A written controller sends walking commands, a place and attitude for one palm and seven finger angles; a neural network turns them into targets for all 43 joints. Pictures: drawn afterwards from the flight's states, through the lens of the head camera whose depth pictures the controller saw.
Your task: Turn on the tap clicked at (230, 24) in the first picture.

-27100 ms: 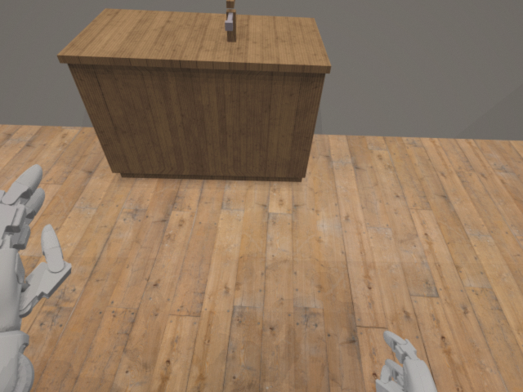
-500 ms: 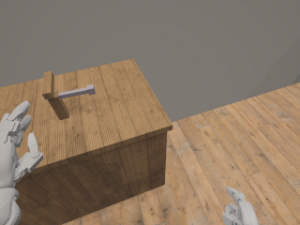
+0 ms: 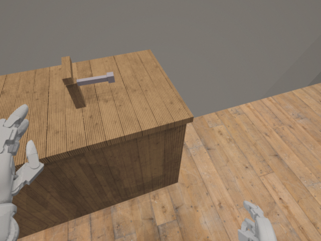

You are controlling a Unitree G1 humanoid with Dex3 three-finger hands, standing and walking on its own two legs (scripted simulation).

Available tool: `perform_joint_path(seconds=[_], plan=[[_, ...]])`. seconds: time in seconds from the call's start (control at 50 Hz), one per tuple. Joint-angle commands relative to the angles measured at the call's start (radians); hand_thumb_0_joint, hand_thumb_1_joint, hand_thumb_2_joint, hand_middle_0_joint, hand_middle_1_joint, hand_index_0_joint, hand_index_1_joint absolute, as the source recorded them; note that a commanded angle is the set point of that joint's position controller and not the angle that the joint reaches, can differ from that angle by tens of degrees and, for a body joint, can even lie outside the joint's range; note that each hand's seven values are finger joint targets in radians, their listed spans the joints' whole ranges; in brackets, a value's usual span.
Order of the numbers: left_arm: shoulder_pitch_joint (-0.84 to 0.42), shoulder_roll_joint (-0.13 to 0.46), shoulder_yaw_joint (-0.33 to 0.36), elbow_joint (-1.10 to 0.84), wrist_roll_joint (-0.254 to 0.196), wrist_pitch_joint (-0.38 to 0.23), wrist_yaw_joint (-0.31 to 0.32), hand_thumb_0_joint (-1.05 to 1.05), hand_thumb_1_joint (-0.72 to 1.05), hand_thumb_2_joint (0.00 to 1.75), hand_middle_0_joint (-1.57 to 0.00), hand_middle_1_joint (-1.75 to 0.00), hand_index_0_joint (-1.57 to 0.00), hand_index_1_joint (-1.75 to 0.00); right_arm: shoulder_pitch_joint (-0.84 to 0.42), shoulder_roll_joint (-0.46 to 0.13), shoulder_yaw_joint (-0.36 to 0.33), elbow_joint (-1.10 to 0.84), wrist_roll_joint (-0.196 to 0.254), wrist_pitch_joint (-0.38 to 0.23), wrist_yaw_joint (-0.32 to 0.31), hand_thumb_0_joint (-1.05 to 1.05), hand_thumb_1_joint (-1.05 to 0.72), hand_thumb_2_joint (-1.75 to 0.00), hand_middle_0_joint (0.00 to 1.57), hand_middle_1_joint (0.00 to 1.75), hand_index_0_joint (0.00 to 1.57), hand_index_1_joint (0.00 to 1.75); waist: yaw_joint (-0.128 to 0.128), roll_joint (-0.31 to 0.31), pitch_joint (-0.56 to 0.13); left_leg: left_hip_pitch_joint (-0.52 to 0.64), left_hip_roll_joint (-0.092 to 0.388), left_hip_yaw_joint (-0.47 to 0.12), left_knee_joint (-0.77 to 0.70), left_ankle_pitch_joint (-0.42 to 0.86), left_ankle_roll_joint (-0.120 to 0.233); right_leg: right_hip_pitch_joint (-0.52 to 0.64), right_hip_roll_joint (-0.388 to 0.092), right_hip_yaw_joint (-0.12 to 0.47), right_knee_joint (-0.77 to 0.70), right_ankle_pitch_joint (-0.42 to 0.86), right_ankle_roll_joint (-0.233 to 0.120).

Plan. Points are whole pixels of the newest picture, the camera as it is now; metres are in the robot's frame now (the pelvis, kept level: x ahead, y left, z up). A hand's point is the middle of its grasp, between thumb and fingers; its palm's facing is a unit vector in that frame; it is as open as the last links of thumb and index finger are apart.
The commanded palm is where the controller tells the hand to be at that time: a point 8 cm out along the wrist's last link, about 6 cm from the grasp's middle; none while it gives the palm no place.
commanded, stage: step back with the hand held close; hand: left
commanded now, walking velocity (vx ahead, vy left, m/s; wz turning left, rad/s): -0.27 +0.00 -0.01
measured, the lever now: (110, 77) +0.63 +0.23 +0.05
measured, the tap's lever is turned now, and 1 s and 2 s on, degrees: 86 86 86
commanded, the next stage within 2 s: stop stepping back and stand still in 0.54 s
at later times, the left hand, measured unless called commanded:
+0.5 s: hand out of the picture +0.12 +0.29 +0.17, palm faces +0.49 -0.78 -0.39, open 7.5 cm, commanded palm +0.04 +0.31 +0.18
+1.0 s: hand out of the picture +0.02 +0.26 +0.16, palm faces +0.36 -0.88 -0.32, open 7.4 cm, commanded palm -0.02 +0.29 +0.18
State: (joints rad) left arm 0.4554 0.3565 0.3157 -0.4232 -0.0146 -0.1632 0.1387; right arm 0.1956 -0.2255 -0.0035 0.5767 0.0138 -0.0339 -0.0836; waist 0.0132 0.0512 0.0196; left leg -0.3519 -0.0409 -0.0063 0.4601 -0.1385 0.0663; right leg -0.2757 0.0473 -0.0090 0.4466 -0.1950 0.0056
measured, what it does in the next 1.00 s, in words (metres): walks backwards: right foot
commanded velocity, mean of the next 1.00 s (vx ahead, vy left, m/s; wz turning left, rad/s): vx -0.14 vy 0.02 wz -0.08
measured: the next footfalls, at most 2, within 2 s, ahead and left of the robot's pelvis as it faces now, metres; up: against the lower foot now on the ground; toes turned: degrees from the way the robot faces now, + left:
right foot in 0.66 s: -0.25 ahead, -0.10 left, +0.00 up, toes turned -2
left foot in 1.10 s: -0.13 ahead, +0.14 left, +0.00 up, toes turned -2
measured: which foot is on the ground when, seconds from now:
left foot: down 0.00-0.92, up 0.94-1.00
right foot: down 0.00-0.36, up 0.38-0.64, down 0.66-1.00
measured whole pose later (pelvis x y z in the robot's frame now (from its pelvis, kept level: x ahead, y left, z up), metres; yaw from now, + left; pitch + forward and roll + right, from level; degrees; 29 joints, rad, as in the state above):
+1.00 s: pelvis -0.19 +0.02 -0.01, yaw -4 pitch -1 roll -1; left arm 0.47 0.37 0.35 -0.44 -0.07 -0.13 0.12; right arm 0.26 -0.24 -0.03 0.69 0.02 -0.04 -0.07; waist -0.01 0.00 -0.11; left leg -0.58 -0.03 0.01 0.96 -0.27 -0.03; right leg -0.08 0.03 0.02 0.51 -0.42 -0.02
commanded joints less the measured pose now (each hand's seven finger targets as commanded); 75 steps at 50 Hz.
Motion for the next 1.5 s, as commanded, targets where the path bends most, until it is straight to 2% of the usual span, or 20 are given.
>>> perform_joint_path(seconds=[0.0, 0.22, 0.4, 0.44, 0.54, 0.6, 0.64, 0.72, 0.76, 0.82, 0.86, 0.92, 1.06, 1.1, 1.18, 1.28, 1.36, 1.4, 1.44, 1.48], plan=[[-0.102, 0.200, 0.159, -0.273, 0.020, -0.091, 0.016, 0.00, 0.90, 0.90, -0.20, -0.30, -0.20, -0.30, -0.145, -0.139, -0.053, -0.174, -0.014, -0.072, -0.012, 0.00, -0.90, -0.90, 0.20, 0.30, 0.20, 0.30, 0.018, 0.135, -0.142, -0.276, 0.194, -0.266, -0.313, -0.525, 0.046, 0.340, 0.032, 0.043, 0.162, 0.043, 0.012], [-0.107, 0.175, 0.087, -0.291, -0.019, -0.069, 0.021, 0.00, 0.90, 0.90, -0.20, -0.30, -0.20, -0.30, -0.102, -0.092, -0.065, -0.111, -0.007, -0.059, 0.012, 0.00, -0.90, -0.90, 0.20, 0.30, 0.20, 0.30, -0.034, -0.208, -0.145, 0.178, 0.033, -0.032, 0.300, -0.150, -0.074, -0.256, -0.273, 0.327, -0.193, 0.037, -0.133], [-0.150, 0.202, 0.184, -0.288, 0.030, -0.084, 0.008, 0.00, 0.90, 0.90, -0.20, -0.30, -0.20, -0.30, -0.145, -0.125, -0.065, -0.138, -0.039, -0.066, -0.005, 0.00, -0.90, -0.90, 0.20, 0.30, 0.20, 0.30, -0.003, 0.245, -0.094, -0.568, 0.394, -0.421, -0.462, -0.723, 0.135, 0.347, 0.111, 0.095, 0.722, -0.114, 0.026], [-0.155, 0.174, 0.152, -0.299, 0.013, -0.075, 0.003, 0.00, 0.90, 0.90, -0.20, -0.30, -0.20, -0.30, -0.154, -0.112, -0.072, -0.124, -0.032, -0.081, 0.016, 0.00, -0.90, -0.90, 0.20, 0.30, 0.20, 0.30, 0.011, 0.089, -0.114, -0.316, 0.339, -0.298, -0.368, -0.538, 0.099, 0.169, 0.102, 0.071, 0.667, -0.190, 0.013], [-0.052, 0.131, 0.079, -0.359, -0.048, -0.058, 0.006, 0.00, 0.90, 0.90, -0.20, -0.30, -0.20, -0.30, -0.126, -0.085, -0.045, -0.080, -0.022, -0.110, 0.035, 0.00, -0.90, -0.90, 0.20, 0.30, 0.20, 0.30, 0.015, 0.175, -0.275, 0.314, 0.238, -0.093, -0.289, -0.162, -0.052, -0.028, 0.066, -0.003, 0.074, -0.342, -0.023], [-0.149, 0.162, 0.086, -0.345, -0.051, -0.090, -0.004, 0.00, 0.90, 0.90, -0.20, -0.30, -0.20, -0.30, -0.107, -0.089, -0.045, -0.033, -0.030, -0.092, 0.040, 0.00, -0.90, -0.90, 0.20, 0.30, 0.20, 0.30, 0.004, 0.100, -0.272, 0.481, 0.224, -0.005, -0.103, 0.249, -0.136, -0.064, 0.001, 0.062, -0.276, -0.102, -0.050], [-0.203, 0.230, 0.120, -0.320, -0.035, -0.102, -0.005, 0.00, 0.90, 0.90, -0.20, -0.30, -0.20, -0.30, -0.122, -0.073, -0.044, -0.030, -0.014, -0.076, 0.028, 0.00, -0.90, -0.90, 0.20, 0.30, 0.20, 0.30, -0.012, -0.113, -0.245, 0.479, 0.146, 0.063, 0.189, 0.059, -0.107, -0.207, -0.187, 0.208, -0.282, 0.220, -0.073], [-0.128, 0.248, 0.182, -0.264, -0.041, -0.063, -0.006, 0.00, 0.90, 0.90, -0.20, -0.30, -0.20, -0.30, -0.142, -0.097, -0.065, -0.104, 0.005, -0.098, 0.004, 0.00, -0.90, -0.90, 0.20, 0.30, 0.20, 0.30, -0.011, -0.277, -0.302, 0.359, 0.056, 0.100, 0.165, 0.266, -0.024, 0.025, -0.134, 0.067, 0.047, 0.838, 0.050], [-0.089, 0.231, 0.181, -0.278, -0.050, -0.037, -0.014, 0.00, 0.90, 0.90, -0.20, -0.30, -0.20, -0.30, -0.145, -0.090, -0.043, -0.107, 0.016, -0.085, 0.010, 0.00, -0.90, -0.90, 0.20, 0.30, 0.20, 0.30, -0.025, -0.009, -0.308, 0.437, 0.087, 0.028, 0.117, 0.347, 0.010, -0.039, -0.072, 0.034, 0.125, 0.491, 0.063], [-0.087, 0.180, 0.139, -0.155, -0.062, -0.013, -0.010, 0.00, 0.90, 0.90, -0.20, -0.30, -0.20, -0.30, -0.191, -0.105, -0.019, -0.095, -0.007, -0.076, 0.014, 0.00, -0.90, -0.90, 0.20, 0.30, 0.20, 0.30, 0.006, 0.208, -0.003, 0.022, 0.181, -0.144, -0.235, -0.467, -0.044, -0.062, 0.019, -0.021, -0.010, -0.367, 0.001], [-0.109, 0.197, 0.150, -0.172, -0.056, -0.010, -0.005, 0.00, 0.90, 0.90, -0.20, -0.30, -0.20, -0.30, -0.173, -0.106, -0.029, -0.090, -0.022, -0.059, 0.011, 0.00, -0.90, -0.90, 0.20, 0.30, 0.20, 0.30, 0.003, 0.134, 0.025, -0.117, 0.096, -0.056, -0.175, -0.590, -0.149, 0.014, 0.029, -0.049, -0.090, -0.453, -0.089], [-0.099, 0.221, 0.139, -0.225, -0.054, -0.041, 0.000, 0.00, 0.90, 0.90, -0.20, -0.30, -0.20, -0.30, -0.128, -0.107, -0.060, -0.066, -0.001, -0.055, 0.011, 0.00, -0.90, -0.90, 0.20, 0.30, 0.20, 0.30, 0.001, -0.333, 0.064, -0.114, 0.004, -0.044, 0.739, -0.155, -0.118, -0.302, -0.382, 0.467, -0.384, -0.507, -0.259], [-0.240, 0.147, 0.072, -0.191, -0.035, -0.052, 0.029, 0.00, 0.90, 0.90, -0.20, -0.30, -0.20, -0.30, -0.065, -0.124, -0.055, -0.038, 0.003, -0.140, -0.014, 0.00, -0.90, -0.90, 0.20, 0.30, 0.20, 0.30, -0.035, 0.065, -0.125, 0.230, 0.056, 0.033, 0.006, -0.070, -0.031, 0.035, -0.146, 0.043, 0.155, 0.099, -0.082], [-0.241, 0.152, 0.060, -0.262, -0.038, -0.047, 0.043, 0.00, 0.90, 0.90, -0.20, -0.30, -0.20, -0.30, -0.063, -0.162, -0.062, -0.076, 0.005, -0.141, -0.012, 0.00, -0.90, -0.90, 0.20, 0.30, 0.20, 0.30, -0.029, 0.356, -0.144, 0.393, 0.347, -0.408, -0.119, -0.004, 0.076, -0.255, -0.014, -0.002, 0.441, -0.377, -0.011], [-0.162, 0.258, 0.161, -0.429, -0.045, -0.061, 0.037, 0.00, 0.90, 0.90, -0.20, -0.30, -0.20, -0.30, -0.044, -0.111, -0.054, -0.063, -0.016, -0.166, 0.017, 0.00, -0.90, -0.90, 0.20, 0.30, 0.20, 0.30, -0.028, 0.101, -0.160, 0.271, 0.337, -0.433, -0.206, -0.041, 0.053, -0.220, -0.051, 0.069, 0.546, -0.277, -0.011], [0.043, 0.205, 0.175, -0.337, -0.032, -0.045, 0.033, 0.00, 0.90, 0.90, -0.20, -0.30, -0.20, -0.30, -0.114, -0.094, -0.037, -0.083, -0.018, -0.154, 0.038, 0.00, -0.90, -0.90, 0.20, 0.30, 0.20, 0.30, -0.012, 0.229, -0.042, -0.097, 0.257, -0.162, -0.374, -0.567, 0.005, 0.040, -0.030, -0.063, 0.330, -0.156, -0.019], [0.047, 0.164, 0.157, -0.150, -0.029, -0.002, 0.039, 0.00, 0.90, 0.90, -0.20, -0.30, -0.20, -0.30, -0.108, -0.080, -0.035, -0.080, -0.015, -0.105, 0.014, 0.00, -0.90, -0.90, 0.20, 0.30, 0.20, 0.30, -0.002, 0.081, -0.072, -0.131, 0.249, -0.111, -0.258, -0.588, -0.013, 0.223, 0.008, -0.107, 0.074, -0.202, -0.036], [0.005, 0.154, 0.125, -0.088, -0.024, 0.016, 0.034, 0.00, 0.90, 0.90, -0.20, -0.30, -0.20, -0.30, -0.104, -0.074, -0.037, -0.072, -0.018, -0.088, 0.006, 0.00, -0.90, -0.90, 0.20, 0.30, 0.20, 0.30, -0.003, -0.136, -0.063, -0.170, 0.160, -0.020, 0.031, -0.469, -0.031, 0.242, -0.079, 0.049, -0.112, -0.227, -0.083], [-0.144, 0.179, 0.113, -0.142, -0.038, 0.014, 0.019, 0.00, 0.90, 0.90, -0.20, -0.30, -0.20, -0.30, -0.116, -0.079, -0.038, -0.074, -0.014, -0.090, 0.011, 0.00, -0.90, -0.90, 0.20, 0.30, 0.20, 0.30, -0.014, -0.349, -0.015, -0.218, 0.067, 0.016, 0.461, -0.301, -0.066, 0.101, -0.361, 0.491, -0.303, -0.191, -0.201], [-0.272, 0.159, 0.074, -0.192, -0.027, -0.021, 0.017, 0.00, 0.90, 0.90, -0.20, -0.30, -0.20, -0.30, -0.117, -0.062, -0.029, -0.045, -0.009, -0.117, 0.019, 0.00, -0.90, -0.90, 0.20, 0.30, 0.20, 0.30, -0.045, -0.228, -0.121, -0.180, 0.081, -0.005, 0.494, -0.273, -0.076, 0.148, -0.348, 0.391, -0.202, 0.017, -0.191]])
